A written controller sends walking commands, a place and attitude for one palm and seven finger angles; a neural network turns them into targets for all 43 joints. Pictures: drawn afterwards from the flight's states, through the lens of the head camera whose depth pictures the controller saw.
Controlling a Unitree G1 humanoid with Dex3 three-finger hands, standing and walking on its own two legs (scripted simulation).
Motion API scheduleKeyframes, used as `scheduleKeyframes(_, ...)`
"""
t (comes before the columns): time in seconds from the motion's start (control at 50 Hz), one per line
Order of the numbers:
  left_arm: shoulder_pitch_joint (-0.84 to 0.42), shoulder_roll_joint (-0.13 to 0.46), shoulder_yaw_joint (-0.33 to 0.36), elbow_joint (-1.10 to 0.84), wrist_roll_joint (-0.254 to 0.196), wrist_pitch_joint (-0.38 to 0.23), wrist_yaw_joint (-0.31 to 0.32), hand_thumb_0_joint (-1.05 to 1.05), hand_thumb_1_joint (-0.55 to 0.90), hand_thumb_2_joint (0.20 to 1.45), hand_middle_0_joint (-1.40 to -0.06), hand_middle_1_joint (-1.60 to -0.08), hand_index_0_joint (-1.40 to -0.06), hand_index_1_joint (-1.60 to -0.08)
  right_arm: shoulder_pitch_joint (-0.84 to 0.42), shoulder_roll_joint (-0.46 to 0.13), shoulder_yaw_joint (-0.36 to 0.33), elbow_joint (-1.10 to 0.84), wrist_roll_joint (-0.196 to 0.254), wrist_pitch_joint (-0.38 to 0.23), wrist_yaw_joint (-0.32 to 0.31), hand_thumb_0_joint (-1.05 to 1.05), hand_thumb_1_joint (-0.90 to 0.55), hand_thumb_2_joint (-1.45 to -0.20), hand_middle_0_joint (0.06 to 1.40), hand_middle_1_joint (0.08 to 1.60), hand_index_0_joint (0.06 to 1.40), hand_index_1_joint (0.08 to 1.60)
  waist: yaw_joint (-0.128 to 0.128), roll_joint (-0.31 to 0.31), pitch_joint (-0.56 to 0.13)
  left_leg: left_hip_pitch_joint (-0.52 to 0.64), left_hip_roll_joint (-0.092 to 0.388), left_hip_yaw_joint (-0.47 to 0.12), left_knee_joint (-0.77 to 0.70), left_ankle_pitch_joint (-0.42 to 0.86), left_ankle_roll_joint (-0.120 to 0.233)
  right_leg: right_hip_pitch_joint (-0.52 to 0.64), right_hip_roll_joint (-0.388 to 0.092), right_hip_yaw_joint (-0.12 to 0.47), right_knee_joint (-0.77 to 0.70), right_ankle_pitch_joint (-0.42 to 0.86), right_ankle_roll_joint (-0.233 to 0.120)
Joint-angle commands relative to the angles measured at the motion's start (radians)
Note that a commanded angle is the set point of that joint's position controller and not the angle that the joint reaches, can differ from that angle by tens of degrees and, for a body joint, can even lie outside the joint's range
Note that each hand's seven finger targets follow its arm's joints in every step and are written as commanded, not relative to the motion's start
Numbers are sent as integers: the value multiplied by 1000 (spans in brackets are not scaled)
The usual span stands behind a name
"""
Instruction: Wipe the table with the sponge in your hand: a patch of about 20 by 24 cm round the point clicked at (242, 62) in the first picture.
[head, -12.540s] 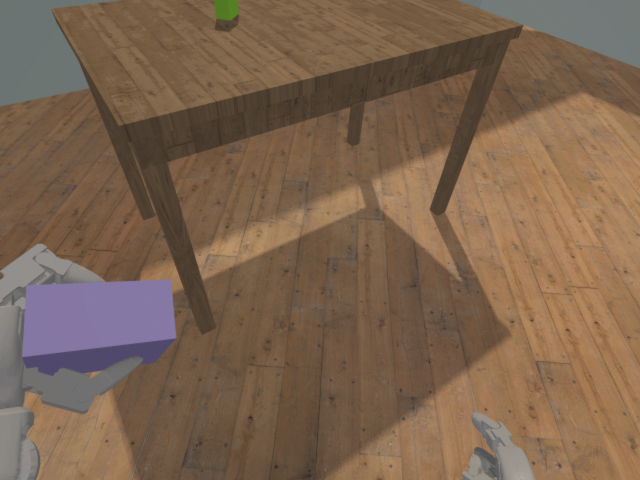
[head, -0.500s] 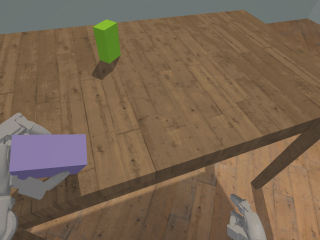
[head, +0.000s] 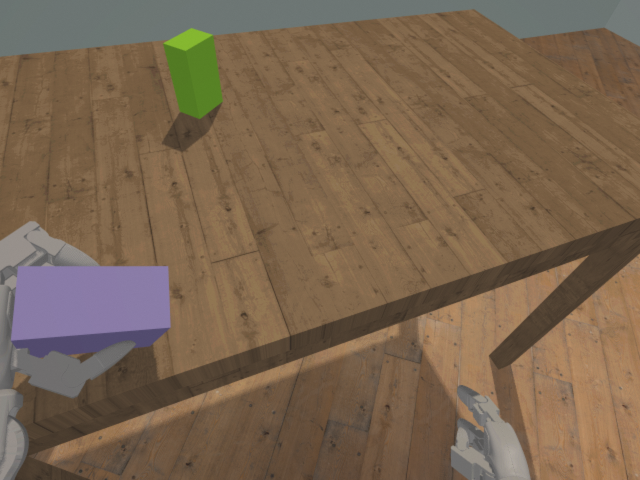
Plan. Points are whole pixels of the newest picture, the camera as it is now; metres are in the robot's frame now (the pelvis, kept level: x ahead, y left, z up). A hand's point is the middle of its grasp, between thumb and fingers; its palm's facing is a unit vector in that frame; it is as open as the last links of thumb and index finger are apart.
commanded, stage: shuffle to correct the standing spot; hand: left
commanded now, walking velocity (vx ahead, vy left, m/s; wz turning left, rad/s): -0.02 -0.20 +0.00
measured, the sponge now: (115, 312) +0.23 +0.22 +0.14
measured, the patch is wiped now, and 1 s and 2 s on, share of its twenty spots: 0.00 0.00 0.00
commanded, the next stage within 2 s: come to a stop and stand still in 0.16 s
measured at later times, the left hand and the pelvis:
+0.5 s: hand (132, 313) +0.23 +0.20 +0.15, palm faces +0.36 -0.85 -0.39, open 9.9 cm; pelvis +0.01 -0.04 +0.00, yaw +1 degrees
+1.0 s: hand (65, 299) +0.23 +0.26 +0.16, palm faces +0.40 -0.84 -0.36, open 9.9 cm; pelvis +0.02 +0.01 +0.00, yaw +1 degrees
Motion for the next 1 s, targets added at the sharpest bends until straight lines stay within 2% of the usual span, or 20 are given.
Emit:
scheduleKeyframes(0.0,-67,160,116,-247,-21,-69,11,0,100,1300,-1200,-1600,-1200,-1600,-81,-148,-61,-162,3,-54,-5,0,-900,-900,200,300,200,300,0,94,-165,-133,144,-110,-113,134,-8,176,-57,56,-15,114,27)
scheduleKeyframes(0.04,-46,176,131,-265,-24,-67,14,0,100,1300,-1200,-1600,-1200,-1600,-95,-143,-59,-161,8,-59,-6,0,-900,-900,200,300,200,300,-2,109,-175,-114,131,-89,-93,89,-4,152,-63,75,-26,111,21)
scheduleKeyframes(0.06,-43,145,106,-253,-30,-65,12,0,100,1300,-1200,-1600,-1200,-1600,-79,-142,-56,-160,2,-54,-7,0,-900,-900,200,300,200,300,-4,110,-176,-124,128,-92,-87,61,-1,150,-68,78,-33,89,18)
scheduleKeyframes(0.14,-56,178,129,-287,-34,-59,17,0,100,1300,-1200,-1600,-1200,-1600,-85,-148,-62,-156,4,-60,-13,0,-900,-900,200,300,200,300,-7,110,-165,-109,110,-80,-61,-21,2,95,-77,123,-65,26,8)
scheduleKeyframes(0.24,-32,178,129,-278,-42,-46,20,0,100,1300,-1200,-1600,-1200,-1600,-65,-149,-68,-148,2,-57,-21,0,-900,-900,200,300,200,300,-13,57,-175,-64,81,-49,9,-39,3,32,-109,168,-115,-36,-2)
scheduleKeyframes(0.26,-23,148,103,-265,-44,-43,20,0,100,1300,-1200,-1600,-1200,-1600,-52,-146,-65,-148,0,-51,-20,0,-900,-900,200,300,200,300,-17,50,-181,-67,67,-35,28,-46,4,34,-125,177,-132,-70,-2)
scheduleKeyframes(0.34,38,176,141,-244,-34,-43,54,0,100,1300,-1200,-1600,-1200,-1600,-72,-140,-54,-132,9,-46,-23,0,-900,-900,200,300,200,300,-13,14,-190,-78,21,-34,111,-48,-2,47,-224,307,-244,-171,4)
scheduleKeyframes(0.36,48,143,110,-244,-32,-45,56,0,100,1300,-1200,-1600,-1200,-1600,-64,-138,-48,-128,4,-41,-23,0,-900,-900,200,300,200,300,-14,7,-196,-96,23,-37,102,-29,1,79,-236,288,-236,-155,-3)
scheduleKeyframes(0.42,41,167,124,-267,-27,-55,65,0,100,1300,-1200,-1600,-1200,-1600,-72,-147,-50,-124,3,-45,-29,0,-900,-900,200,300,200,300,-8,17,-190,-83,28,-51,44,2,2,92,-234,262,-223,-97,3)
scheduleKeyframes(0.44,58,189,137,-262,-24,-55,71,0,100,1300,-1200,-1600,-1200,-1600,-92,-149,-46,-113,2,-46,-36,0,-900,-900,200,300,200,300,-7,55,-180,-55,37,-57,11,26,6,72,-219,250,-209,-78,11)
scheduleKeyframes(0.46,57,162,117,-256,-23,-59,72,0,100,1300,-1200,-1600,-1200,-1600,-80,-145,-41,-112,-3,-43,-37,0,-900,-900,200,300,200,300,-6,55,-199,-59,48,-61,-20,63,10,118,-201,206,-178,-41,21)
scheduleKeyframes(0.54,32,190,128,-260,-16,-62,75,0,100,1300,-1200,-1600,-1200,-1600,-95,-157,-50,-109,2,-51,-44,0,-900,-900,200,300,200,300,-8,109,-206,-20,73,-70,-45,173,10,144,-157,163,-111,138,36)
scheduleKeyframes(0.62,14,160,108,-196,-20,-52,65,0,100,1300,-1200,-1600,-1200,-1600,-79,-160,-53,-117,4,-46,-38,0,-900,-900,200,300,200,300,-7,25,-188,-57,71,-83,-48,161,6,174,-148,148,-109,135,30)
scheduleKeyframes(0.68,12,147,92,-190,-22,-46,57,0,100,1300,-1200,-1600,-1200,-1600,-80,-164,-51,-121,2,-40,-36,0,-900,-900,200,300,200,300,-9,13,-178,-45,74,-98,-67,172,6,159,-139,131,-98,119,13)
scheduleKeyframes(0.74,6,157,98,-203,-16,-45,54,0,100,1300,-1200,-1600,-1200,-1600,-103,-160,-45,-117,3,-39,-35,0,-900,-900,200,300,200,300,-9,54,-177,-40,86,-111,-95,166,11,152,-122,130,-83,117,12)
scheduleKeyframes(0.76,3,132,76,-198,-16,-45,52,0,100,1300,-1200,-1600,-1200,-1600,-92,-154,-41,-121,-1,-34,-34,0,-900,-900,200,300,200,300,-8,55,-178,-52,91,-119,-104,171,14,168,-122,113,-76,120,13)
scheduleKeyframes(0.84,-47,177,103,-259,-8,-51,53,0,100,1300,-1200,-1600,-1200,-1600,-107,-153,-39,-125,3,-43,-33,0,-900,-900,200,300,200,300,-5,122,-178,-65,98,-126,-126,188,8,189,-103,105,-42,161,14)
scheduleKeyframes(0.86,-53,137,70,-250,-11,-51,50,0,100,1300,-1200,-1600,-1200,-1600,-91,-151,-36,-128,-1,-38,-32,0,-900,-900,200,300,200,300,-6,133,-164,-86,99,-138,-140,184,5,198,-103,86,-38,146,10)
scheduleKeyframes(0.88,-60,163,92,-256,-7,-51,52,0,100,1300,-1200,-1600,-1200,-1600,-91,-151,-40,-133,-1,-39,-34,0,-900,-900,200,300,200,300,-3,134,-169,-86,102,-138,-137,199,4,208,-102,88,-36,166,11)
scheduleKeyframes(0.98,-53,152,90,-259,-7,-53,45,0,100,1300,-1200,-1600,-1200,-1600,-80,-153,-44,-138,0,-37,-29,0,-900,-900,200,300,200,300,-5,139,-185,-73,104,-142,-133,275,-19,222,-95,71,-16,204,6)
